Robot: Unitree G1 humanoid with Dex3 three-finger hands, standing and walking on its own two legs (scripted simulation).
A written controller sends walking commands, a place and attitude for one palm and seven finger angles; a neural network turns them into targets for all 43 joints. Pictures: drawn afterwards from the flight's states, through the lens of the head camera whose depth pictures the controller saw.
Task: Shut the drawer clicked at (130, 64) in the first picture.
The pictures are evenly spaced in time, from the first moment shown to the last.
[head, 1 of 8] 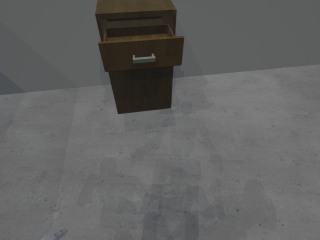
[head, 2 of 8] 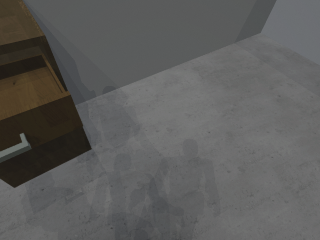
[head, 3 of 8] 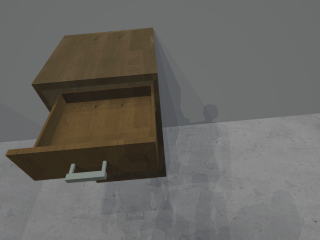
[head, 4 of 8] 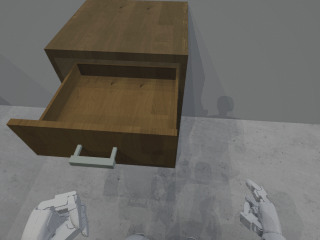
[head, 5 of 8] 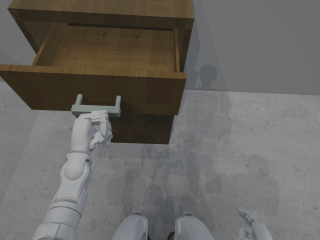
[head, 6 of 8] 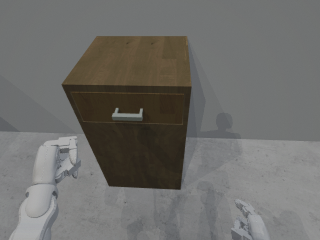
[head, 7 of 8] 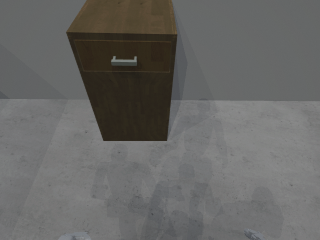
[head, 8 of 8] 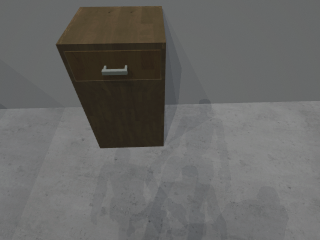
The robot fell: no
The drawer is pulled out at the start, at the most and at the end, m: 0.30 0.30 0.00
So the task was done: yes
